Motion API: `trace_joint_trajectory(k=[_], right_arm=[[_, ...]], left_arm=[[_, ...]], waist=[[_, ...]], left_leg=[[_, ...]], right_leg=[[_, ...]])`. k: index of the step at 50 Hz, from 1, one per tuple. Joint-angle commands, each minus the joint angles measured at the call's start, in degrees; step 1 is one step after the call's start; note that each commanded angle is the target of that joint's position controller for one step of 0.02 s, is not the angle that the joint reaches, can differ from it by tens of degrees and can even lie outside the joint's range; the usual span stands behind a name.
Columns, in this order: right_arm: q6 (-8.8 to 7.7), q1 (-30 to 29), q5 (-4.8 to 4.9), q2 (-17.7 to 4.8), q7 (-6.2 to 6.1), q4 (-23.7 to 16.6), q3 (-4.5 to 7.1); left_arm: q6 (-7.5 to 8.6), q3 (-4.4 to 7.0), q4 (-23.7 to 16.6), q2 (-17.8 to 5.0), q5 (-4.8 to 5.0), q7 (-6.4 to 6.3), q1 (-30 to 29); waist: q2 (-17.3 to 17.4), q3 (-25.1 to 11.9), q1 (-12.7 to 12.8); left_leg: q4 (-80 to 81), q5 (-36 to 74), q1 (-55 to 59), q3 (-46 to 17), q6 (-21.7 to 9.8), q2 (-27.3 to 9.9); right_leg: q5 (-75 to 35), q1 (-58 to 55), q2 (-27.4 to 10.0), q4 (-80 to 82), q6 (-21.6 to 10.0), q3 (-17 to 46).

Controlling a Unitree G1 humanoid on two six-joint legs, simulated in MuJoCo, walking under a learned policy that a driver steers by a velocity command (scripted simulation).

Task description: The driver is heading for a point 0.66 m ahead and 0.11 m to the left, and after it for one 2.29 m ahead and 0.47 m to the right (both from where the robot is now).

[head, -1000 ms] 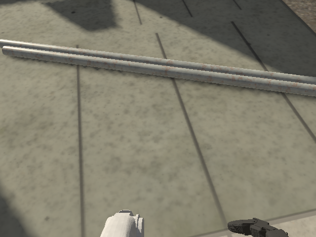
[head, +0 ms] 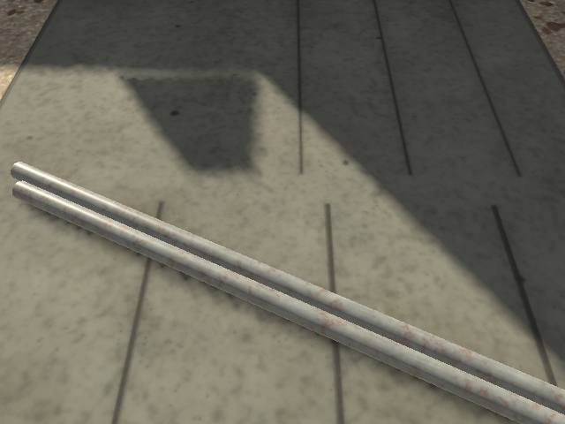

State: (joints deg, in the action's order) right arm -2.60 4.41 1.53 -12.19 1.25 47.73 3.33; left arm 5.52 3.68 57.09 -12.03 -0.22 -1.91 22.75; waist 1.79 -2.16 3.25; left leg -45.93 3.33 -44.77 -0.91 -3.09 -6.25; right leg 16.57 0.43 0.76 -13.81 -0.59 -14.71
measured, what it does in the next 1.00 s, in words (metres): walks ahead: left foot, then right foot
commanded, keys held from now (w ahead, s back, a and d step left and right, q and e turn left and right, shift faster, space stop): w+q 0.28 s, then w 0.44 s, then w+e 0.28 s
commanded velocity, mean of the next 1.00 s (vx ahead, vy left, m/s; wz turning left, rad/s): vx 0.50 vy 0.00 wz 0.21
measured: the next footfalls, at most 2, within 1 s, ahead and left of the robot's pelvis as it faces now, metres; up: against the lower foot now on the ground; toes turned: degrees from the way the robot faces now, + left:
left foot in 0.14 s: +0.25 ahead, +0.13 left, +0.00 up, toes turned +9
right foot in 0.62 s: +0.55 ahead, -0.01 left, +0.00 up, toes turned +16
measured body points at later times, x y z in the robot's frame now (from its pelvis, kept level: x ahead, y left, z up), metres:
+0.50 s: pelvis +0.29 +0.06 +0.00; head +0.32 +0.07 +0.45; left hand +0.45 +0.34 -0.08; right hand +0.41 -0.20 -0.11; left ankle +0.21 +0.13 -0.74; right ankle +0.50 -0.06 -0.69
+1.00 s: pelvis +0.56 +0.09 +0.00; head +0.59 +0.09 +0.45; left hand +0.49 +0.35 -0.12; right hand +0.83 -0.07 -0.08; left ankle +0.67 +0.28 -0.70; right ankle +0.52 -0.02 -0.74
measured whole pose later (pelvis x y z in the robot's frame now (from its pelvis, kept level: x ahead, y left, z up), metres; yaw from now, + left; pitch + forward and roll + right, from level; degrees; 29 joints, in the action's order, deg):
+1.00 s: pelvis +0.56 +0.09 +0.00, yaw +11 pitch +3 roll +0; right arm -4.7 2.1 0.5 -12.6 0.2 39.6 3.2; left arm 3.4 3.8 49.8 -13.3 1.3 -0.1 22.7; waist 1.5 -0.2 6.1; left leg -33.8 -2.0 -34.1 -4.1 1.8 -2.6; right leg 15.6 7.4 3.2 -19.9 -2.5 4.0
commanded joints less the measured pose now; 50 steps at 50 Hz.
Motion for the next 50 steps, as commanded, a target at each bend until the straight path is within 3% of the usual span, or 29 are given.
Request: trace_joint_trajectory(k=[1,4,5,6,7,8,9,10,11,12,13,15,18,20,23,26,28,30,31,32,33,34,35,36,38,40,44,47,50], right_arm=[[0.05,-7.23,-0.13,-0.95,1.04,-5.57,-0.07],[0.52,-7.1,-0.43,-3.36,1.62,-7.7,1.05],[0.59,-3.22,-0.42,-4.8,1.72,-7.35,1.87],[0.46,5.04,-0.24,-7.46,1.61,-5.43,3.4],[0.65,15.46,-0.48,-12.95,0.57,-2.81,5.76],[0.35,16.86,0.13,-19.93,0.05,-2.23,6.92],[0.18,20.78,-0.62,-17.37,-0.2,-3.42,5.84],[-0.12,19.12,-1.41,-13.74,-0.59,-3.26,4.99],[-0.44,14.66,-0.93,-11.12,-0.79,-4.43,4.32],[-0.57,9.78,-0.6,-9.17,-0.74,-5.72,3.72],[-0.8,7.09,-0.93,-7.53,-0.85,-6.66,3.13],[-1.17,6.38,-1.1,-7.4,-1.23,-7.22,2.96],[-1.46,8.46,-0.93,-9.5,-2.22,-6.94,3.45],[-1.39,10.19,-0.67,-9.72,-2.38,-6.48,3.58],[-1.54,13.99,-0.43,-9.79,-1.99,-5.22,3.63],[-1.32,16.33,-0.35,-9.42,-1.88,-4.28,3.59],[-0.93,16.38,-0.51,-9.97,-2.11,-4.11,3.79],[-0.77,14.56,-0.4,-9.01,-2.18,-4.59,3.39],[-1.0,13.36,-1.09,-6.81,-2.13,-6.07,2.42],[-2.02,21.51,-0.4,-3.16,-2.08,-6.09,1.34],[-2.62,20.51,0.2,-6.29,-1.86,-5.52,1.66],[-2.85,14.63,0.58,-9.41,-1.7,-6.77,2.35],[-2.79,9.89,0.06,-8.95,-1.85,-7.89,2.11],[-2.66,7.81,-0.97,-8.28,-1.99,-8.49,2.21],[-2.33,9.18,-1.45,-6.61,-2.14,-8.73,2.29],[-2.16,9.14,-1.78,-5.22,-2.23,-9.12,1.94],[-2.49,1.19,-1.92,-2.69,-1.93,-10.78,0.6],[-2.73,-3.63,-1.07,-3.22,-1.28,-11.65,0.51],[-3.35,-6.1,-0.65,-4.57,-0.68,-12.81,0.89]], left_arm=[[-0.18,2.17,-3.17,-9.36,0.7,-0.46,-1.06],[-1.46,3.05,-3.74,-11.71,1.14,-0.7,-2.15],[-1.89,3.36,-4.13,-12.8,1.38,-0.88,-3.03],[-2.29,3.37,-4.62,-13.27,1.56,-0.94,-4.5],[-1.97,3.01,-5.96,-12.47,0.83,-1.06,-4.94],[-0.22,0.17,-9.62,-3.46,-1.57,0.04,-0.76],[2.73,0.31,-11.04,-6.57,0.92,1.22,-5.73],[4.13,0.87,-12.62,-8.23,3.04,1.75,-11.41],[4.69,0.63,-12.89,-8.12,2.43,1.44,-12.96],[4.52,1.06,-12.8,-8.69,0.78,0.91,-13.74],[3.65,1.65,-13.11,-9.33,0.16,0.79,-13.19],[1.98,1.78,-14.12,-7.96,0.1,0.85,-12.43],[1.11,0.6,-15.74,-5.03,-0.64,0.84,-17.22],[1.13,-0.11,-16.28,-3.85,-0.52,1.33,-21.36],[1.12,-0.11,-16.99,-4.97,0.64,1.94,-25.45],[1.42,0.25,-18.38,-6.54,0.85,2.66,-28.55],[1.82,0.69,-18.36,-7.56,0.75,3.04,-26.73],[2.28,2.15,-15.38,-9.92,0.01,2.99,-16.55],[2.53,3.15,-13.73,-13.39,-0.72,2.84,-6.37],[2.04,4.31,-11.99,-17.71,-0.96,2.96,0.29],[1.45,3.33,-11.14,-13.39,0.63,3.05,1.41],[0.97,2.39,-12.21,-10.12,0.97,2.72,-2.88],[0.45,1.78,-13.19,-8.89,0.23,2.57,-6.74],[0.35,1.25,-13.31,-7.78,-0.32,2.73,-9.38],[0.59,0.59,-13.05,-6.39,-0.46,2.98,-10.41],[0.54,0.9,-12.44,-7.46,0.16,2.87,-9.22],[-0.3,2.03,-11.84,-10.53,1.11,1.76,-6.49],[-0.95,2.26,-11.0,-10.85,1.69,1.6,-2.54],[-2.05,2.31,-10.72,-10.53,1.7,1.34,0.01]], waist=[[-3.12,6.06,-0.22],[-6.09,4.3,-2.01],[-7.29,2.11,-4.46],[-6.71,-1.75,-9.01],[-3.15,-7.45,-13.02],[12.4,-11.85,-7.05],[8.71,-20.85,-10.18],[6.97,-14.83,-10.94],[2.4,-10.13,-8.75],[-0.79,-6.76,-6.02],[-1.36,-5.04,-3.67],[-1.55,-3.23,-1.5],[-0.65,-0.94,-2.36],[1.13,-0.2,-4.42],[2.7,0.4,-7.06],[2.85,1.95,-8.05],[4.14,1.84,-6.57],[4.01,-3.16,-1.24],[-0.62,-10.66,2.98],[-16.18,-17.93,1.15],[-16.89,-17.47,2.43],[-11.24,-8.84,2.99],[-6.16,-4.49,1.94],[-4.05,-0.53,0.19],[-6.59,0.36,-2.8],[-6.57,0.3,-3.71],[-5.67,0.58,-1.75],[-6.69,1.24,0.44],[-7.38,1.72,0.72]], left_leg=[[5.82,-2.34,0.58,2.22,-1.48,0.25],[8.22,-12.34,7.63,7.43,-4.01,4.82],[8.74,-15.41,13.24,9.14,-5.07,7.26],[13.38,-12.53,24.38,9.72,-6.83,9.87],[13.99,-9.16,43.46,0.79,-9.68,6.37],[17.68,-11.69,65.39,-30.23,-20.45,-8.82],[27.63,-16.14,70.9,-46.26,-23.58,-12.99],[27.88,-11.8,67.98,-37.64,-19.86,-10.94],[27.34,-7.43,59.37,-29.89,-17.36,-8.52],[28.06,-2.65,49.48,-24.53,-15.81,-6.61],[29.39,0.74,41.92,-21.09,-15.2,-5.24],[31.22,2.31,34.9,-18.73,-15.01,-4.11],[32.88,5.16,28.93,-12.21,-13.34,-1.53],[32.63,3.37,27.17,-8.77,-11.4,0.73],[31.76,-2.95,30.34,-10.28,-10.48,-0.93],[28.27,-4.49,36.49,-13.68,-9.74,-3.82],[25.12,-0.59,39.27,-15.02,-8.56,-4.86],[13.87,13.74,38.65,-12.03,-6.28,-0.86],[-1.2,6.61,30.55,-8.73,-3.98,2.61],[-23.13,-21.08,9.51,-4.12,1.04,11.23],[-30.1,-35.18,-0.35,-7.97,1.41,10.23],[-33.39,-30.98,-4.98,-7.68,1.13,6.98],[-31.71,-25.85,-3.95,-5.51,0.79,4.21],[-27.44,-22.74,-1.65,-4.97,0.75,2.46],[-21.59,-20.2,4.44,-4.2,1.13,0.74],[-16.26,-19.15,5.05,-2.62,2.37,0.69],[2.88,-7.77,10.68,-1.01,4.56,2.68],[10.43,-2.28,14.5,-0.83,5.52,4.87],[14.92,-5.25,18.08,-1.3,4.9,6.29]], right_leg=[[-22.6,-1.59,-17.63,3.43,-6.68,3.74],[-47.56,-5.66,-18.23,-5.81,-5.04,1.44],[-56.65,-5.86,-17.92,-12.39,-4.35,0.71],[-58.75,-3.49,-15.96,-23.46,-2.86,-0.57],[-45.2,10.2,-13.63,-39.99,-0.26,-0.28],[8.8,38.76,-1.73,-61.91,3.77,3.42],[15.64,46.0,1.58,-70.77,3.45,17.51],[10.47,51.67,-1.75,-71.02,1.92,19.31],[5.4,50.39,-4.53,-66.31,1.01,19.41],[2.94,45.97,-6.32,-61.64,1.24,18.95],[1.88,40.95,-7.64,-58.55,1.53,19.2],[1.66,37.48,-8.17,-52.52,2.47,18.72],[-6.94,35.38,-7.33,-39.34,3.51,16.38],[-16.5,31.52,-5.58,-29.13,3.17,15.51],[-22.95,29.85,-3.91,-21.9,2.59,15.77],[-17.87,31.98,-3.22,-18.45,0.43,16.06],[-13.41,29.49,-2.32,-16.11,-1.3,15.36],[-13.33,15.56,-0.6,-13.54,-4.12,13.97],[-16.27,0.51,-9.26,-14.78,-8.24,23.57],[-9.11,-19.42,-21.87,-10.88,-18.5,48.15],[3.99,-20.86,-23.82,-4.31,-19.55,59.81],[8.38,-14.57,-21.72,-3.59,-16.91,52.67],[5.51,-6.37,-19.43,-2.72,-15.02,45.5],[0.8,1.47,-17.23,-0.82,-14.21,40.95],[-7.26,8.4,-13.54,1.43,-13.43,35.99],[-14.94,9.97,-12.23,2.2,-14.15,32.48],[-20.64,13.01,-9.37,2.31,-12.39,25.98],[-16.33,12.74,-9.49,1.15,-12.05,26.8],[-11.89,10.85,-10.93,-2.56,-11.41,30.88]])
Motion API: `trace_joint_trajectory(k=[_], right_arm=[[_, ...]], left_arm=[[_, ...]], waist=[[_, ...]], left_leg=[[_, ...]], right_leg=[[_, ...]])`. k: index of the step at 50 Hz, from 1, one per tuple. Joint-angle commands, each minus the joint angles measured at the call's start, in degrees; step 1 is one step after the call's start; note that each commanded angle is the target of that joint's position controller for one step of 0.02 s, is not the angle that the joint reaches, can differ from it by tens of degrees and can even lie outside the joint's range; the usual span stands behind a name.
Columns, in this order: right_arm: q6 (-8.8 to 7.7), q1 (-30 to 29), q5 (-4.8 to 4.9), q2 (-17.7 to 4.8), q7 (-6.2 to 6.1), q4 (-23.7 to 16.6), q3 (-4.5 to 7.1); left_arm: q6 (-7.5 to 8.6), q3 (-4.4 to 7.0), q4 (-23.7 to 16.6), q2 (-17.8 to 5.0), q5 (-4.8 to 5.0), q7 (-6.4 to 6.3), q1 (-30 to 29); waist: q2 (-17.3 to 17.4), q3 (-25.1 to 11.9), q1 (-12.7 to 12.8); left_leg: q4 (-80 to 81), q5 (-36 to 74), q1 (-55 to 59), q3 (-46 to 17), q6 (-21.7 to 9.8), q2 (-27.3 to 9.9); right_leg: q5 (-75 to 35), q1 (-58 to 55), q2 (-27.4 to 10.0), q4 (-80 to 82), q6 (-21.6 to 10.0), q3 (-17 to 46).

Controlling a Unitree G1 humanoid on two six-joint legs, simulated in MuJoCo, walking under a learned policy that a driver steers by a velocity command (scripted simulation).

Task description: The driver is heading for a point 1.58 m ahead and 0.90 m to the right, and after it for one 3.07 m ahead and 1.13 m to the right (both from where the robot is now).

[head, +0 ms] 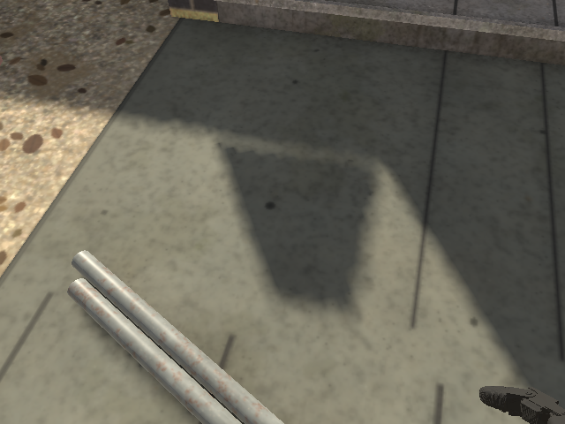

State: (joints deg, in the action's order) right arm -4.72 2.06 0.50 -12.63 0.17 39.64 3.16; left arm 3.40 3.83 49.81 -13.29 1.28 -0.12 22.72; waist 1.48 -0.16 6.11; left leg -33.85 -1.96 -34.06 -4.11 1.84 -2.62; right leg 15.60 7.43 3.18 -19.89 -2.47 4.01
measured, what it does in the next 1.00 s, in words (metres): walks ahead, turning right: left foot, then right foot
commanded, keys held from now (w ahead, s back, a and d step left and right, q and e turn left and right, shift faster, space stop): w+e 0.82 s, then e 0.16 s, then no key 0.02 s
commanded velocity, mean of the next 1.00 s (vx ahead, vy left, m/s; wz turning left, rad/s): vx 0.47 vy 0.00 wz -0.55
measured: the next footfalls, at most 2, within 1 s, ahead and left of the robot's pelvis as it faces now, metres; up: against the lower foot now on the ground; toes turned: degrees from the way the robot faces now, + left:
left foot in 0.08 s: +0.19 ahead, +0.14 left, +0.00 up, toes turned -5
right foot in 0.60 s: +0.41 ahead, -0.20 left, +0.00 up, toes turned -24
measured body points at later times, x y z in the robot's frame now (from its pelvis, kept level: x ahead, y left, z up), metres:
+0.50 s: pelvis +0.25 -0.01 -0.01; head +0.28 -0.03 +0.44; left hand +0.53 +0.14 -0.09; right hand +0.16 -0.28 -0.14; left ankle +0.16 +0.14 -0.74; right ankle +0.36 -0.19 -0.69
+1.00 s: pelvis +0.49 -0.15 -0.01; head +0.51 -0.18 +0.44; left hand +0.68 +0.07 -0.11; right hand +0.58 -0.48 -0.07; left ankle +0.71 -0.12 -0.71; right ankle +0.37 -0.19 -0.74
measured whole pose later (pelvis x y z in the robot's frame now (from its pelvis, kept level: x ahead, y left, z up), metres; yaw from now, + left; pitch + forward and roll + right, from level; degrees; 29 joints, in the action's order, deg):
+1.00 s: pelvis +0.49 -0.15 -0.01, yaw -36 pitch +3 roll +0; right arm -5.3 -2.4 -0.2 -14.4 0.3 37.3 2.5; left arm 0.3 4.9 40.8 -15.5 1.3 -1.8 21.2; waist 2.0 1.2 5.1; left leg -32.7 -0.4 -34.9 -5.9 3.0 0.5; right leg 19.0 9.8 6.4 -26.5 -3.7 10.7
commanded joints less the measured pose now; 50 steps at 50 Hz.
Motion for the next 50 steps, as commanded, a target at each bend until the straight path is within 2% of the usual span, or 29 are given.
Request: trace_joint_trajectory(k=[1,3,4,5,6,7,9,12,14,16,17,18,19,22,25,27,29,30,31,32,33,34,35,36,39,42,44,47,50], right_arm=[[-1.43,-2.84,0.37,-5.07,0.48,-4.73,1.49],[-1.67,3.83,0.12,-7.4,0.1,-3.27,2.91],[-1.87,14.01,-0.94,-10.02,-0.35,-1.63,3.94],[-1.37,21.92,-1.9,-16.05,-0.92,-0.53,5.28],[-1.05,23.43,-1.47,-13.9,-0.57,0.38,4.78],[-0.77,20.49,-1.2,-9.56,-0.71,-0.04,3.6],[0.05,14.41,-1.3,-5.16,-0.51,0.52,1.94],[-0.2,11.33,-1.61,-2.94,-0.07,2.42,1.24],[-0.27,11.26,-1.38,-3.83,-0.41,3.36,1.52],[-0.02,11.42,-1.64,-7.1,-1.29,3.91,2.34],[-0.39,12.04,-1.82,-8.41,-1.45,3.94,2.73],[-0.78,14.16,-2.23,-10.02,-1.43,4.65,3.23],[-0.96,14.0,-1.97,-9.6,-1.46,4.76,3.14],[-0.31,16.13,-0.61,-9.67,-2.03,5.6,3.26],[0.55,17.73,0.37,-12.75,-1.8,6.38,4.21],[0.77,17.49,0.87,-15.02,-1.66,6.22,5.06],[1.02,17.2,1.47,-14.61,-1.74,6.04,4.75],[0.58,18.52,-0.95,-9.93,-1.63,4.52,3.18],[-1.44,22.96,-1.8,-4.23,-0.91,0.99,0.9],[-3.42,14.66,0.81,-9.97,-0.3,0.28,2.16],[-3.99,11.0,2.21,-10.26,-0.25,-0.92,2.09],[-3.99,9.46,0.83,-9.76,-1.14,-1.05,1.75],[-3.65,9.14,-0.77,-9.73,-1.62,-1.39,1.83],[-3.2,8.18,-1.26,-9.64,-1.65,-2.24,1.94],[-1.75,7.52,-1.77,-6.72,-1.4,-3.46,1.09],[-1.44,2.53,-1.47,-7.37,-0.82,-4.7,1.12],[-1.43,-3.22,-1.59,-4.67,-0.56,-5.85,0.09],[-1.25,-5.08,-0.42,-6.32,0.02,-5.6,0.75],[-1.19,-4.29,-0.66,-8.23,0.27,-5.59,1.72]], left_arm=[[-0.25,2.37,-3.69,-9.85,0.26,-0.67,-0.4],[-0.46,2.18,-4.48,-9.11,0.02,-0.87,-1.74],[-0.3,1.42,-5.67,-6.56,-0.38,-0.68,-3.83],[0.62,-0.02,-7.48,-1.16,-0.44,-0.77,0.44],[1.25,0.31,-7.74,-4.29,0.97,-0.72,2.62],[1.04,1.38,-7.51,-7.64,1.37,-0.83,-0.22],[0.16,1.41,-8.58,-6.19,0.22,-0.9,-5.69],[-1.94,1.31,-9.42,-3.27,0.59,-0.83,-4.64],[-2.59,1.05,-12.16,-3.01,0.47,-0.66,-7.67],[-2.47,-0.18,-15.54,-1.46,-0.3,-0.27,-13.37],[-2.06,-0.23,-15.68,-1.75,-0.57,0.14,-14.79],[-1.78,-0.3,-15.33,-1.28,-1.12,0.61,-14.35],[-1.71,0.2,-15.3,-2.98,-0.4,1.01,-14.48],[-1.47,0.32,-17.97,-3.44,0.35,2.13,-20.97],[-2.0,0.44,-19.84,-3.01,0.6,3.29,-24.72],[-2.07,1.82,-19.95,-5.66,0.23,3.53,-22.16],[-2.24,4.95,-15.86,-11.26,-0.05,2.77,-5.85],[-2.57,6.18,-14.41,-15.86,0.53,1.52,0.85],[-1.48,5.93,-16.03,-21.01,0.23,1.74,-1.32],[-1.15,4.55,-15.6,-15.51,-0.24,2.02,2.58],[-0.61,3.86,-13.8,-13.31,-0.43,2.15,0.73],[-0.33,3.18,-14.43,-11.56,0.12,2.05,-3.9],[-0.71,2.54,-15.04,-9.68,-0.22,1.92,-8.15],[-0.54,2.32,-15.48,-9.09,-0.9,1.73,-8.3],[0.25,2.85,-14.97,-10.2,-0.95,0.83,-6.31],[0.26,2.91,-13.71,-10.73,-0.04,-0.54,-4.31],[-1.16,2.95,-13.15,-10.8,-0.2,-1.46,-4.37],[-2.33,3.55,-12.8,-12.05,-0.06,-1.88,-3.14],[-2.73,3.31,-12.93,-10.44,0.18,-2.31,-3.62]], waist=[[-7.66,-0.28,-3.22],[-7.9,-3.07,-7.47],[-5.17,-9.25,-12.48],[9.6,-17.58,-12.39],[15.33,-19.65,-12.02],[9.03,-11.74,-12.19],[3.81,-2.31,-9.8],[6.79,1.71,-5.95],[4.15,2.9,-5.13],[3.08,3.45,-5.79],[2.2,2.45,-6.52],[3.27,-0.04,-7.25],[1.26,0.75,-6.87],[0.64,2.79,-9.09],[3.9,3.96,-10.15],[5.14,1.41,-7.85],[3.46,-6.92,0.76],[-6.14,-11.88,1.73],[-18.63,-21.44,-4.09],[-8.81,-23.56,1.76],[-8.29,-14.24,0.85],[-3.37,-8.48,-2.11],[-3.88,-4.68,-4.66],[-3.84,-3.93,-5.43],[-3.46,-6.64,-6.49],[-3.5,-2.68,-6.03],[-6.0,-1.33,-4.84],[-8.6,-3.93,-3.76],[-9.01,-4.51,-4.77]], left_leg=[[5.0,-2.05,9.67,1.89,-0.49,3.02],[8.96,-3.84,21.02,2.6,-2.59,3.11],[7.29,-3.42,35.28,-3.15,-5.6,-3.59],[9.06,-2.67,54.73,-23.69,-12.89,-19.08],[14.72,-16.12,55.18,-39.42,-18.13,-24.38],[15.94,-21.89,49.62,-33.39,-16.77,-21.99],[18.59,-18.06,35.62,-19.27,-13.35,-16.13],[22.19,-9.5,25.16,-8.57,-11.76,-13.33],[22.97,-5.67,22.32,-3.02,-11.49,-12.7],[25.37,-1.44,20.33,2.82,-11.67,-11.55],[25.49,0.84,20.5,4.83,-11.7,-10.76],[24.14,6.74,24.27,4.47,-12.98,-13.49],[23.12,7.39,25.84,6.36,-12.53,-12.79],[21.83,7.29,32.84,8.94,-10.47,-13.91],[21.56,9.78,35.12,11.29,-8.61,-14.44],[13.29,30.57,37.53,13.73,-7.53,-14.26],[-8.91,38.15,30.66,16.98,-4.74,-11.41],[-28.53,4.53,13.03,16.55,-1.79,-8.03],[-48.75,-35.01,-7.72,6.31,1.09,3.46],[-54.32,-30.43,-13.84,-2.59,0.26,2.02],[-51.73,-24.74,-18.04,-0.64,-0.98,-0.23],[-45.73,-20.22,-15.48,-0.13,-1.19,-2.97],[-45.2,-18.3,-13.25,0.51,-0.7,-3.08],[-42.91,-17.65,-9.4,0.31,-0.68,-3.23],[-36.25,-23.42,-7.27,2.02,0.31,-2.55],[-22.48,-10.75,-9.5,0.17,1.69,-2.4],[-10.0,-2.86,-1.46,2.61,2.26,1.54],[-1.29,4.66,7.08,2.66,2.09,5.92],[4.82,3.45,9.69,0.06,0.25,6.07]], right_leg=[[-9.64,3.45,-13.69,1.69,-8.84,13.66],[-13.06,5.24,-10.96,-5.51,-6.51,13.66],[-11.48,12.31,-7.4,-19.75,-4.1,10.23],[8.06,29.9,-0.02,-41.28,-0.06,1.98],[18.67,39.58,-1.49,-53.57,1.14,3.68],[14.38,44.18,-4.18,-60.38,1.68,4.17],[6.69,43.88,-7.26,-63.43,2.08,1.34],[4.04,41.31,-8.87,-67.68,2.27,0.85],[1.29,43.14,-9.75,-62.92,2.83,1.78],[-0.58,41.06,-9.88,-49.71,3.81,-1.21],[-5.75,37.36,-10.01,-44.32,3.79,-2.35],[-5.39,37.53,-9.87,-49.08,3.25,-3.61],[-10.15,38.42,-10.52,-43.86,2.95,-1.77],[-14.61,40.8,-10.2,-31.34,1.51,-2.23],[-10.43,32.82,-7.61,-21.26,0.26,-6.99],[-4.26,24.73,-3.22,-17.95,-2.01,-10.76],[-10.58,0.71,2.02,-11.73,-5.8,-11.78],[-16.41,-17.19,-7.9,-12.82,-9.56,3.74],[-4.76,-31.49,-22.51,-4.25,-23.06,39.81],[0.8,-31.34,-22.59,2.13,-21.57,42.4],[-1.44,-24.73,-20.77,2.02,-18.44,33.01],[-5.11,-14.73,-17.85,1.85,-15.75,25.96],[-13.23,-9.54,-15.18,1.41,-14.81,20.75],[-18.73,-5.55,-12.86,2.32,-14.57,19.11],[-29.06,-4.96,-13.21,2.27,-15.6,18.75],[-27.3,-0.37,-11.76,3.64,-13.97,15.66],[-32.53,6.36,-7.58,1.74,-10.7,11.05],[-31.29,7.77,-6.59,-1.84,-8.05,11.75],[-26.42,3.36,-7.95,-6.8,-6.22,17.33]])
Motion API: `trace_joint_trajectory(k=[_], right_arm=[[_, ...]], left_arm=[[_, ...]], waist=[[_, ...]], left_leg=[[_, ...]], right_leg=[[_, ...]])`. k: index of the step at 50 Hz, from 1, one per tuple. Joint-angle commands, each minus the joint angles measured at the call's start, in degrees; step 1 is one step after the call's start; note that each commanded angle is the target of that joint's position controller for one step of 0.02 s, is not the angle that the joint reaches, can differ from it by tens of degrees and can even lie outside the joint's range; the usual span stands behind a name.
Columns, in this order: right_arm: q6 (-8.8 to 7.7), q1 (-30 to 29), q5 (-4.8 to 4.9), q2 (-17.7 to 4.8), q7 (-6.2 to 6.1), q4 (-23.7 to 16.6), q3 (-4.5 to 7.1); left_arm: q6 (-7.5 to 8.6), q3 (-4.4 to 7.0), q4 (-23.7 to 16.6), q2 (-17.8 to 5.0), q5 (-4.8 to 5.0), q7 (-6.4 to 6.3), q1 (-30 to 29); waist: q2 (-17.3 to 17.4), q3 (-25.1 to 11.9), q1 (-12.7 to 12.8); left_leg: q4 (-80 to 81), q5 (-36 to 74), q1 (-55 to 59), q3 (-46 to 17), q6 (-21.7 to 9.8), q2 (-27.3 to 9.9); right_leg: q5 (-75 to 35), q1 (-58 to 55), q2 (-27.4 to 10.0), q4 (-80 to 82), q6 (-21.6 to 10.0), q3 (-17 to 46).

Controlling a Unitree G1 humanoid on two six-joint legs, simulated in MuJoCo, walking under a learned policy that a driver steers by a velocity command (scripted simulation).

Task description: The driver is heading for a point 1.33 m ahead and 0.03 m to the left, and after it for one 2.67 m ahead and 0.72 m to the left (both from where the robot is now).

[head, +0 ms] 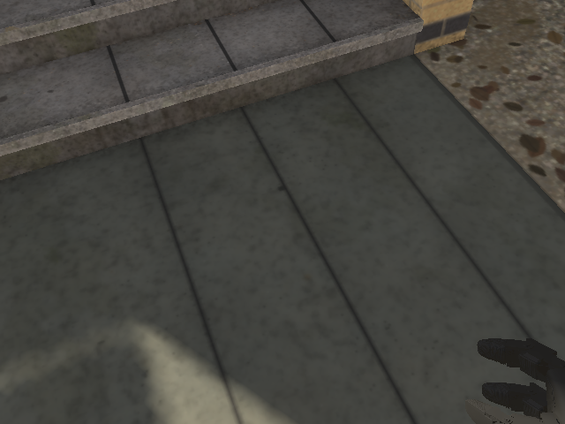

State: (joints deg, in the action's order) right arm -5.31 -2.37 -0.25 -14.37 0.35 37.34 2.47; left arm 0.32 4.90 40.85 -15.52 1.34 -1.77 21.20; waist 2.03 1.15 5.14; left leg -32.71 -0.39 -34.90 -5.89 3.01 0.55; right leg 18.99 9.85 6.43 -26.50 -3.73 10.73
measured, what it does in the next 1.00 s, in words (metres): walks ahead: left foot, then right foot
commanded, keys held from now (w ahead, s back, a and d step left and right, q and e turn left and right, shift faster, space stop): no key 1.00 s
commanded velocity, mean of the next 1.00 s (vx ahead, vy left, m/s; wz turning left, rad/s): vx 0.06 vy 0.00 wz -0.13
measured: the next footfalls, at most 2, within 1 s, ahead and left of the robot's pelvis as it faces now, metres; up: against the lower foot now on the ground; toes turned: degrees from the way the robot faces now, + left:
left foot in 0.06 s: +0.22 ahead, +0.12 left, +0.00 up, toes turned -6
right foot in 0.38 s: +0.13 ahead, -0.12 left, +0.00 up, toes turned -2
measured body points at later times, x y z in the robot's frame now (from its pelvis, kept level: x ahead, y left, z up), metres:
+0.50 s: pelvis +0.11 +0.02 -0.01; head +0.11 +0.01 +0.44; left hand +0.26 +0.25 -0.11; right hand +0.21 -0.24 -0.13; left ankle +0.18 +0.12 -0.74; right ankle +0.09 -0.12 -0.74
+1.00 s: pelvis +0.14 +0.00 -0.01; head +0.14 +0.00 +0.44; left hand +0.26 +0.23 -0.13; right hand +0.24 -0.26 -0.13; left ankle +0.18 +0.12 -0.74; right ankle +0.09 -0.12 -0.74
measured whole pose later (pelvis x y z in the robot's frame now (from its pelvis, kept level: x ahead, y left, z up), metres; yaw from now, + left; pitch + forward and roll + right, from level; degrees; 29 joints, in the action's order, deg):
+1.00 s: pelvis +0.14 +0.00 -0.01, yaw -5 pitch -1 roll +0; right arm 0.2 8.2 -0.3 -11.8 -1.0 49.9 2.0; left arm 0.3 2.4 44.4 -11.1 -0.6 -1.7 15.3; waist 0.2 1.4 -0.5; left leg -33.9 -15.8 -16.9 -1.0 0.5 -0.1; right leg 21.2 11.2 0.9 -33.5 0.2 2.8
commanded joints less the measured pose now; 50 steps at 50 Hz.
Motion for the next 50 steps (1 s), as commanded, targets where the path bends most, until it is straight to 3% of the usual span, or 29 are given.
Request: trace_joint_trajectory(k=[1,2,3,4,5,6,7,8,10,11,13,16,18,19,20,21,22,23,27,34,50], right_arm=[[-0.82,1.98,-0.23,-6.67,0.13,-2.79,2.62],[-1.09,4.74,-1.0,-7.24,-0.01,-2.19,2.93],[-1.21,9.52,-2.08,-9.55,-0.39,-1.89,3.36],[-0.59,12.97,-3.23,-11.38,-0.57,-1.52,3.44],[0.18,14.43,-1.26,-10.62,0.07,-0.23,3.65],[0.71,11.21,-0.41,-7.22,0.13,-1.69,2.85],[1.46,8.61,-0.56,-4.76,0.12,-2.11,1.86],[2.11,6.55,-0.69,-3.08,0.22,-2.12,0.97],[2.86,3.8,-1.33,-3.42,0.3,-1.12,0.82],[2.95,3.65,-1.52,-3.97,0.29,-0.63,1.03],[3.09,4.56,-1.31,-5.05,0.08,0.14,1.48],[3.64,6.16,-0.48,-6.06,-0.14,0.88,1.54],[3.96,6.36,-0.08,-4.77,-0.04,1.07,0.8],[3.74,7.95,-0.3,-3.66,0.19,1.81,0.29],[3.47,8.76,-1.0,-3.32,0.45,1.99,0.05],[3.4,10.64,-0.83,-3.05,0.45,1.74,0.27],[3.42,8.9,-1.27,-4.27,0.18,2.13,0.41],[3.48,8.87,-1.11,-4.11,0.05,2.27,0.51],[3.53,10.68,-0.87,-3.34,-0.3,3.53,0.44],[3.74,10.74,-0.38,-3.06,-0.31,4.99,0.49],[4.98,9.67,0.03,-3.2,-1.7,10.46,0.9]], left_arm=[[0.38,2.13,-4.46,-7.72,0.06,-0.89,-3.61],[0.54,1.79,-5.09,-6.48,-0.02,-0.92,-4.87],[0.94,0.82,-6.44,-3.38,-0.9,-0.83,-5.12],[1.14,-0.27,-5.49,0.35,-1.46,-0.73,4.95],[1.21,0.09,-4.48,-4.99,-0.58,-0.22,11.17],[0.28,1.35,-3.22,-8.95,-0.09,-0.33,6.85],[-0.86,1.68,-3.95,-9.98,-0.24,-0.72,1.18],[-1.94,1.72,-4.36,-9.29,-0.74,-1.05,-1.7],[-2.86,0.79,-4.86,-5.33,-1.02,-0.84,-2.5],[-2.69,0.18,-4.42,-3.25,-1.13,-0.79,-1.99],[-2.08,-0.61,-3.97,-1.56,-1.61,-0.74,-3.12],[-2.07,-0.39,-3.11,-2.85,-1.38,-0.23,-3.56],[-2.22,-0.44,-2.9,-2.66,-2.04,0.36,-4.36],[-2.18,-0.45,-3.96,-3.62,-2.93,0.42,-5.77],[-2.17,-0.3,-5.18,-5.76,-3.36,0.2,-6.59],[-2.03,0.33,-3.55,-7.58,-2.94,0.34,-7.93],[-1.51,-0.47,-4.43,-4.1,-2.95,0.65,-9.54],[-1.01,-1.05,-4.04,-2.55,-3.32,0.7,-9.7],[0.37,-1.04,-3.45,-2.95,-2.38,0.41,-7.92],[0.29,-1.18,-3.02,-2.19,-2.08,0.26,-6.61],[0.63,-1.08,1.17,-0.99,-1.87,-0.25,-4.51]], waist=[[-10.16,-6.25,-4.93],[-9.72,-7.56,-6.51],[-5.63,-13.31,-8.02],[9.4,-20.07,-4.54],[14.72,-25.07,-3.38],[7.97,-19.1,-4.82],[4.06,-14.26,-5.49],[2.21,-10.6,-5.05],[4.57,-6.12,-2.71],[5.81,-6.11,-2.42],[6.86,-8.04,-3.41],[6.44,-9.83,-3.55],[5.23,-7.55,-2.83],[3.43,-6.58,-3.14],[-0.15,-5.4,-4.22],[-9.6,-3.68,-7.43],[-8.99,-1.8,-6.02],[-8.9,-0.92,-6.23],[-4.99,-0.8,-5.94],[-2.15,-2.88,-5.66],[-2.25,-2.02,-5.75]], left_leg=[[6.11,3.61,13.21,1.78,-2.11,2.17],[9.17,8.51,18.64,2.45,-3.65,0.72],[6.53,23.14,30.82,-2.8,-6.65,-7.0],[3.61,46.28,47.52,-19.14,-17.27,-22.0],[6.76,29.36,49.08,-33.2,-23.2,-27.64],[9.1,15.71,43.33,-29.01,-21.27,-23.33],[10.19,8.0,37.31,-22.19,-18.38,-19.59],[11.72,4.0,30.65,-17.89,-16.92,-16.66],[14.97,0.85,19.07,-10.46,-14.26,-11.46],[15.4,2.54,16.92,-7.4,-13.86,-9.65],[14.7,6.22,18.13,-5.64,-14.82,-9.57],[14.22,-3.64,18.87,-7.08,-15.4,-11.17],[14.44,-16.43,14.29,-6.4,-12.44,-9.5],[14.15,-22.99,11.32,-5.88,-9.3,-8.39],[11.19,-27.03,8.82,-3.47,-6.4,-6.13],[9.77,-23.2,14.03,2.51,-4.15,-1.89],[7.03,-19.0,18.0,3.16,-2.84,-1.51],[6.25,-16.93,19.33,3.29,-3.03,-1.48],[5.38,-12.36,19.15,2.54,-4.74,-2.23],[3.24,-4.91,21.64,2.58,-4.46,-2.58],[2.85,-2.9,23.71,2.36,-4.1,-2.84]], right_leg=[[-29.86,0.09,-11.1,-2.79,-4.12,11.24],[-30.65,0.65,-9.05,-7.16,-2.51,10.15],[-22.01,5.35,-6.04,-17.39,-0.27,7.48],[19.27,18.81,2.01,-35.46,3.85,3.24],[24.21,23.98,-0.02,-44.9,5.61,3.03],[19.04,26.15,-2.49,-49.36,7.44,2.55],[14.84,26.76,-3.79,-49.22,8.24,0.0],[12.78,25.38,-4.96,-47.04,8.69,-1.18],[9.91,17.45,-7.02,-36.21,8.47,-4.17],[9.42,13.82,-6.83,-30.72,8.38,-6.17],[8.1,9.66,-7.18,-21.44,8.03,-7.51],[-1.51,3.81,-7.22,-10.77,6.77,-7.83],[-7.38,-1.96,-6.48,-2.15,4.72,-8.88],[-9.4,-4.42,-8.89,-0.62,3.3,-6.04],[-9.36,-4.8,-13.58,1.18,1.32,-1.26],[3.28,5.0,-13.14,1.67,-0.65,-0.85],[9.18,9.56,-11.42,3.76,-0.15,-1.66],[9.81,11.33,-11.06,4.31,0.99,-2.02],[-1.27,8.85,-9.83,0.66,2.7,-3.51],[-9.33,6.66,-8.84,-1.65,2.6,-4.33],[-12.02,5.69,-7.69,-0.91,3.09,-5.86]])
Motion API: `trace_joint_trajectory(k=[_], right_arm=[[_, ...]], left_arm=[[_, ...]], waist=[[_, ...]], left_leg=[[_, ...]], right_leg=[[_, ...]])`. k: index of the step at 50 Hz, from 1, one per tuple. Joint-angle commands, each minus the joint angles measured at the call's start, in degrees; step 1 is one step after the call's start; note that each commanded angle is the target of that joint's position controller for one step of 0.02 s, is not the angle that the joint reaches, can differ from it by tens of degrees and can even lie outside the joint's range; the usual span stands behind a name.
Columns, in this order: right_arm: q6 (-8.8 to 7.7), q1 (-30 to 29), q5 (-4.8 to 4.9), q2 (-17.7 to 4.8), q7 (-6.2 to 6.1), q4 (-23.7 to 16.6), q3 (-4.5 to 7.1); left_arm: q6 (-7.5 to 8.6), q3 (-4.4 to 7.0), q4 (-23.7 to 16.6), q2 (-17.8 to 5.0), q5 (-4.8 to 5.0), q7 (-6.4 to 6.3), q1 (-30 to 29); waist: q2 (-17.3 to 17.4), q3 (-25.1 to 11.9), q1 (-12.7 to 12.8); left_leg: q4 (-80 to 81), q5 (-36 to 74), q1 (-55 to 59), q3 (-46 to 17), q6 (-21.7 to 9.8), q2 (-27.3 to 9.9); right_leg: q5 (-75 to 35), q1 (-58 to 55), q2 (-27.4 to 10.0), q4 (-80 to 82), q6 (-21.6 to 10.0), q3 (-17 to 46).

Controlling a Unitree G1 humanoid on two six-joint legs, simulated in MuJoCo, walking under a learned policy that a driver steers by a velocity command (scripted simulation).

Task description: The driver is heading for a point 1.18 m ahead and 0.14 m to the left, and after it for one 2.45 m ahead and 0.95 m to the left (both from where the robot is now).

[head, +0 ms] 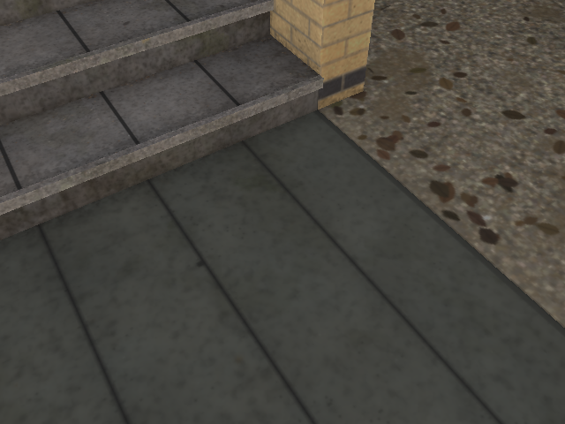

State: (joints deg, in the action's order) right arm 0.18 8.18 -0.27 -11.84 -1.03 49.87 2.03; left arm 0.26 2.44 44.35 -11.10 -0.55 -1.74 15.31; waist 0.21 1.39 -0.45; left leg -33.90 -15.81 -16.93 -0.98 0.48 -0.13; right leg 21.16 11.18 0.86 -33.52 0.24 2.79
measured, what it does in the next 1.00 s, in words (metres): walks ahead: right foot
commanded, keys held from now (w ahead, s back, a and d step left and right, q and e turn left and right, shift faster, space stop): no key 0.20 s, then w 0.80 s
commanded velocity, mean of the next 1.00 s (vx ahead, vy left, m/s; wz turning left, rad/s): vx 0.29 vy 0.00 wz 0.00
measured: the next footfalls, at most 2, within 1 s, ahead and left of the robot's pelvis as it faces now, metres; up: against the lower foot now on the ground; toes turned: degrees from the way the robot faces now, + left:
right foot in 0.90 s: +0.43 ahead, -0.12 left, +0.00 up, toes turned -1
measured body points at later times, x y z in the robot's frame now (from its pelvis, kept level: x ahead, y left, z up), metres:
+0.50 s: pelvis +0.06 +0.03 +0.00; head +0.06 +0.04 +0.45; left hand +0.08 +0.29 -0.15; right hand +0.09 -0.24 -0.13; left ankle +0.04 +0.12 -0.73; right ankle -0.04 -0.12 -0.69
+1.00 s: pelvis +0.30 -0.03 +0.00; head +0.33 -0.03 +0.44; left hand +0.49 +0.22 -0.10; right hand +0.27 -0.29 -0.15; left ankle +0.12 +0.11 -0.63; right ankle +0.39 -0.12 -0.73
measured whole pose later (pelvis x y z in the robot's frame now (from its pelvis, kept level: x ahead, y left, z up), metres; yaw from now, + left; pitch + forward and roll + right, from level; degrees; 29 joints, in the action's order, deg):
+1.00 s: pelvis +0.30 -0.03 +0.00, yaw +0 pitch +1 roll +0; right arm -4.8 22.4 1.5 -14.2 0.0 58.8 1.7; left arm 5.6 2.8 46.3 -13.8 0.8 2.1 3.8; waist 0.8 2.5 -2.4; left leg -64.0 -25.7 -12.5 -3.3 -2.5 -0.5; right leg 8.7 24.6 1.8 -31.8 -3.7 -3.3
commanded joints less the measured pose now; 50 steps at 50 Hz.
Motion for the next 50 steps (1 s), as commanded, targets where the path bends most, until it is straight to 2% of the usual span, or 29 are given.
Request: trace_joint_trajectory(k=[1,10,11,13,15,16,17,18,19,21,22,23,24,25,26,27,29,32,35,38,41,43,44,45,46,47,48,49,50], right_arm=[[-0.46,-0.91,0.07,-5.71,-0.38,-1.57,1.35],[-0.05,-0.7,0.23,-5.53,-0.91,3.22,1.51],[0.05,0.4,0.23,-5.08,-0.93,4.28,1.44],[0.08,0.85,0.96,-6.03,-1.09,5.16,1.89],[-1.43,-1.46,1.54,-5.47,-0.92,4.07,1.77],[-2.66,-2.64,1.94,-4.16,-0.52,3.45,1.52],[-3.8,-3.54,2.04,-3.88,-0.06,2.91,1.4],[-4.72,-3.25,2.23,-4.35,0.44,2.84,1.5],[-5.4,-1.51,2.46,-4.3,0.93,3.42,1.48],[-5.94,8.74,2.21,-4.86,1.45,8.04,2.23],[-5.96,15.59,1.6,-8.35,1.43,10.21,3.39],[-6.08,23.15,1.51,-15.11,1.88,11.67,5.12],[-6.51,21.95,0.41,-12.08,2.18,11.07,3.7],[-6.88,17.48,0.46,-9.02,2.12,9.7,2.6],[-7.02,14.7,0.55,-7.77,2.17,8.5,2.11],[-6.91,13.15,0.73,-7.66,2.26,7.94,1.79],[-6.16,14.29,0.43,-5.5,2.01,8.41,0.71],[-5.31,17.03,0.25,-7.1,0.95,8.92,0.54],[-4.93,17.52,0.29,-9.03,0.04,8.51,0.67],[-5.01,19.72,0.95,-9.87,-0.12,9.13,0.87],[-4.65,19.91,1.42,-10.23,-0.13,9.57,1.32],[-4.23,18.63,1.17,-11.54,-0.01,9.09,1.86],[-3.87,17.79,0.89,-11.86,0.06,8.74,1.99],[-3.53,17.06,0.45,-11.2,0.12,8.11,1.68],[-3.58,18.15,-0.82,-8.5,0.18,6.41,0.66],[-4.92,25.95,0.42,-0.28,0.93,6.78,-1.41],[-6.42,20.34,2.11,-7.35,1.29,6.5,0.25],[-7.24,13.67,3.18,-10.25,1.37,4.01,1.12],[-7.48,10.88,2.72,-9.93,0.89,3.42,1.15]], left_arm=[[0.72,1.38,-1.94,-5.39,0.03,-0.33,1.51],[0.89,1.37,2.3,-5.14,0.15,-0.71,2.73],[0.79,1.38,3.4,-4.91,0.21,-0.76,4.08],[0.55,2.11,3.94,-7.06,0.87,-0.98,4.91],[1.43,2.5,4.07,-8.73,1.59,-1.1,7.37],[2.13,2.95,4.69,-10.39,1.94,-1.01,8.6],[2.76,3.33,4.91,-11.58,2.22,-0.89,7.74],[3.29,3.14,4.66,-11.15,2.12,-0.73,6.14],[3.55,2.88,4.3,-10.45,2.14,-0.46,4.2],[3.37,2.46,3.49,-9.35,2.26,0.1,0.05],[3.71,1.8,2.25,-7.16,2.04,0.21,-2.11],[4.62,1.42,-0.07,-4.9,2.17,-0.08,-3.1],[5.47,1.95,-0.62,-7.06,2.98,-0.09,-3.68],[6.01,2.09,0.02,-7.61,3.56,0.4,-2.29],[6.26,1.9,1.16,-6.95,3.29,0.75,-1.38],[6.36,2.14,1.22,-7.04,2.71,0.86,-2.14],[5.93,2.57,1.14,-7.11,1.88,1.42,-3.62],[5.02,1.86,-0.17,-4.88,1.49,1.88,-8.05],[5.08,0.67,-2.7,-3.33,1.75,2.3,-15.78],[5.14,0.46,-4.17,-4.58,2.2,3.16,-20.36],[5.45,0.58,-5.33,-6.11,2.26,4.03,-22.4],[5.64,1.47,-4.68,-8.29,1.99,4.26,-18.7],[5.57,2.52,-2.96,-10.13,1.94,4.07,-12.42],[5.34,3.87,0.27,-12.55,2.19,3.59,-1.65],[4.96,4.93,2.5,-17.19,1.49,2.86,9.02],[5.05,4.67,3.74,-18.67,0.98,3.67,10.38],[5.23,3.23,3.51,-12.9,1.38,3.7,7.46],[5.49,2.49,2.84,-10.87,1.51,3.55,1.77],[5.81,2.07,2.1,-9.98,1.17,3.67,-2.85]], waist=[[-0.41,-2.11,-0.17],[-0.16,-0.82,-0.29],[-0.46,-1.82,-0.21],[-2.45,1.4,0.27],[-5.76,6.19,1.93],[-9.38,7.53,2.26],[-11.27,9.36,2.14],[-11.05,9.94,1.3],[-10.41,9.33,-0.14],[-7.34,5.23,-4.72],[-0.05,2.89,-7.03],[16.17,-0.12,-8.52],[14.09,0.23,-7.26],[8.63,3.16,-4.56],[5.32,3.17,-3.25],[3.35,4.01,-2.47],[4.32,2.97,-2.12],[4.17,3.2,-2.73],[4.54,4.56,-4.13],[5.0,6.13,-4.8],[4.78,6.62,-3.49],[5.85,2.98,-0.31],[6.57,-1.36,3.31],[6.15,-7.56,8.31],[-2.73,-16.64,10.55],[-18.29,-25.48,5.47],[-11.62,-18.35,6.96],[-8.59,-9.1,5.67],[-2.56,-5.55,3.63]], left_leg=[[4.17,12.36,5.8,-2.53,-1.52,-2.14],[5.66,10.84,6.19,-2.26,-1.21,-1.91],[5.61,4.96,6.46,-1.32,-1.29,-1.03],[2.88,-14.26,1.79,1.04,-2.08,1.6],[-2.08,-18.46,-6.28,1.91,-2.64,1.89],[-7.25,-13.19,-9.31,3.91,-2.5,2.41],[-10.34,-9.42,-10.75,2.76,-3.3,0.88],[-10.02,-9.33,-11.16,1.51,-4.48,-0.55],[-5.79,-10.18,-8.65,1.87,-5.54,-0.81],[4.52,-3.06,9.84,3.08,-5.78,1.22],[9.58,-5.64,17.91,-6.95,-7.51,-3.91],[19.98,-12.06,26.16,-31.14,-15.13,-16.12],[24.02,-11.9,26.55,-42.58,-18.75,-21.68],[22.85,-9.97,24.93,-37.33,-17.52,-21.23],[22.81,-8.4,23.59,-30.39,-15.33,-18.51],[23.66,-4.31,22.19,-25.28,-13.62,-17.07],[24.87,6.28,19.86,-16.44,-11.18,-13.33],[25.94,17.34,18.35,-9.76,-11.36,-11.62],[27.77,16.97,13.6,-5.82,-10.75,-10.25],[28.78,15.09,12.96,-4.93,-10.94,-11.63],[26.29,19.89,18.29,-4.33,-10.0,-14.19],[19.71,35.98,20.9,-3.08,-8.76,-14.59],[11.93,46.46,20.46,-1.71,-7.79,-13.39],[-0.4,48.38,15.14,0.03,-6.11,-10.71],[-20.29,27.13,0.83,2.15,-4.5,-6.41],[-38.04,-15.52,-16.96,-2.64,-2.15,4.13],[-43.97,-15.46,-23.11,-7.64,-3.38,1.0],[-43.81,-9.69,-25.9,-5.48,-4.36,-1.86],[-41.18,-3.94,-22.87,-4.34,-4.31,-4.88]], right_leg=[[-14.03,4.33,-2.08,6.28,-0.86,2.0],[-12.48,3.97,-1.73,7.99,-0.68,1.32],[-6.65,3.5,-1.28,8.72,-0.98,0.92],[13.22,5.99,-1.71,10.55,-3.77,2.89],[26.35,6.33,-7.32,16.24,-7.93,11.55],[29.14,4.8,-12.21,20.34,-10.66,18.74],[27.97,5.35,-16.1,22.49,-13.12,24.26],[23.79,5.39,-17.33,22.43,-13.81,25.26],[19.3,5.18,-16.42,20.94,-12.84,22.64],[9.7,11.87,-10.08,14.07,-8.48,12.84],[0.36,17.72,-4.57,1.42,-4.99,5.06],[1.46,27.95,2.72,-18.83,-0.76,-3.41],[10.44,34.91,1.95,-31.03,-1.04,2.12],[6.8,38.18,-1.41,-36.33,-2.57,4.01],[1.22,38.25,-3.75,-36.38,-3.73,3.35],[-3.54,38.46,-5.6,-33.87,-4.06,2.4],[-9.03,34.2,-7.09,-29.02,-3.24,0.34],[-13.23,33.55,-6.57,-20.71,-0.94,-2.64],[-20.23,28.6,-4.99,-8.05,0.03,-4.28],[-23.97,24.74,-3.83,-1.59,-0.31,-4.69],[-22.1,24.16,-3.71,2.08,-2.55,-3.66],[-18.58,16.86,-1.5,2.93,-4.63,-5.06],[-17.21,8.19,0.43,2.7,-6.13,-6.41],[-17.26,-6.13,0.4,2.58,-8.06,-5.82],[-14.2,-24.86,-12.14,1.65,-11.76,9.6],[2.51,-37.81,-23.91,13.31,-20.63,39.3],[7.7,-32.0,-21.7,18.31,-17.84,40.24],[3.37,-22.83,-19.87,19.27,-15.23,30.66],[-5.32,-13.82,-17.89,20.62,-14.22,23.51]])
